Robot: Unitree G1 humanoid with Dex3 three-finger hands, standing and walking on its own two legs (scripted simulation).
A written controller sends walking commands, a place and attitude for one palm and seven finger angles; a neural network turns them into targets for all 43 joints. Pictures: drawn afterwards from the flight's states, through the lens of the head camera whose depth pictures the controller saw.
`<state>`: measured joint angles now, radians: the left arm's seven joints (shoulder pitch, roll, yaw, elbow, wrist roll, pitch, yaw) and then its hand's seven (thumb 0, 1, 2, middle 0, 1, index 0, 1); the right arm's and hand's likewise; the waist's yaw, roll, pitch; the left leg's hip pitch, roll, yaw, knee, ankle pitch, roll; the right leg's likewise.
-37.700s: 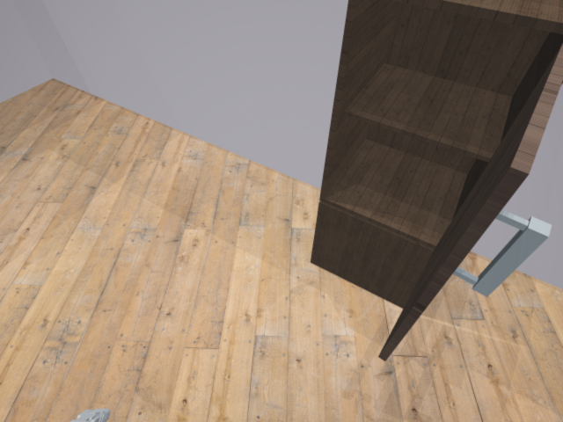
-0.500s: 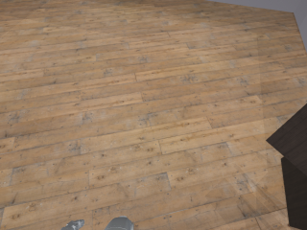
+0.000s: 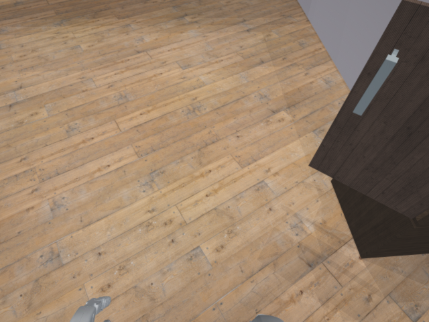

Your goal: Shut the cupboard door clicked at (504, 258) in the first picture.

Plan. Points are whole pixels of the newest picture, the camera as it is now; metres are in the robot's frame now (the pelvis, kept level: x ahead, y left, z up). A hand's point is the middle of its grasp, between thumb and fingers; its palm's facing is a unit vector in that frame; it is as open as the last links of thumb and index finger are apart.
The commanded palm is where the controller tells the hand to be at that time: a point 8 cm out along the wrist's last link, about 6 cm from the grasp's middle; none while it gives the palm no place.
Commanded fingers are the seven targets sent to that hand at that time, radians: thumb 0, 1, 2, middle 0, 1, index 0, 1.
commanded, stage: turn to face it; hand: left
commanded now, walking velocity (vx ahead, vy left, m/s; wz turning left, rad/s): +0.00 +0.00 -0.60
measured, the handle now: (375, 83) +0.63 -0.37 +0.08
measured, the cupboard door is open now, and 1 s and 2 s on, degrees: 51 51 51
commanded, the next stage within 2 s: take the last steps up to it in 0.86 s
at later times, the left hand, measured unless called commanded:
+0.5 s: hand (129, 312) +0.16 +0.19 -0.18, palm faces -0.23 -0.95 -0.19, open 7.4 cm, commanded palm none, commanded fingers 0.00 0.90 0.90 -0.20 -0.30 -0.20 -0.30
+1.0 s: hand (172, 283) +0.21 +0.10 -0.15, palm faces -0.48 -0.84 -0.24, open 7.4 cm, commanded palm none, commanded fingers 0.00 0.90 0.90 -0.20 -0.30 -0.20 -0.30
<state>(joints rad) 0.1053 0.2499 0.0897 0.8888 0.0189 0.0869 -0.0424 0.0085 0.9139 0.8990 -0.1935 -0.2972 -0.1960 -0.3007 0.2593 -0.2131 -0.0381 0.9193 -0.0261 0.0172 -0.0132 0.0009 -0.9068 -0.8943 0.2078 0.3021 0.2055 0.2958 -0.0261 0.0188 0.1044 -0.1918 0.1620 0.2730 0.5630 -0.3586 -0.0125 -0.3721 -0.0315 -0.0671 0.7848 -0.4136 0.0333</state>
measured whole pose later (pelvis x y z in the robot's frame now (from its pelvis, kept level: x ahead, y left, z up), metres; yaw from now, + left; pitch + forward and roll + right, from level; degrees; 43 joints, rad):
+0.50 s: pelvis +0.03 +0.01 -0.01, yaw -16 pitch +2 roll -1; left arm 0.18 0.25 0.08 0.91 0.01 0.08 -0.02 0.01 0.91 0.90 -0.20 -0.30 -0.20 -0.30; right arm 0.16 -0.22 -0.02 0.85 -0.02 0.01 -0.02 0.00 -0.91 -0.89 0.20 0.30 0.20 0.30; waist 0.01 -0.05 0.08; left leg -0.32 0.05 0.07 0.60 -0.32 0.00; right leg -0.42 0.06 0.10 0.83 -0.47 0.02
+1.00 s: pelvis +0.03 -0.02 +0.00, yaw -29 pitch +1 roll +0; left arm 0.15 0.18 0.04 0.94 0.02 0.03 0.00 0.00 0.91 0.90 -0.20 -0.30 -0.20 -0.30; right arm 0.24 -0.26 -0.05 0.98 -0.01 0.06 -0.02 0.00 -0.91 -0.89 0.20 0.30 0.20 0.29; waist -0.04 0.05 0.07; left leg -0.46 0.07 0.05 1.05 -0.46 -0.07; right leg -0.23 0.00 -0.02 0.52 -0.30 -0.01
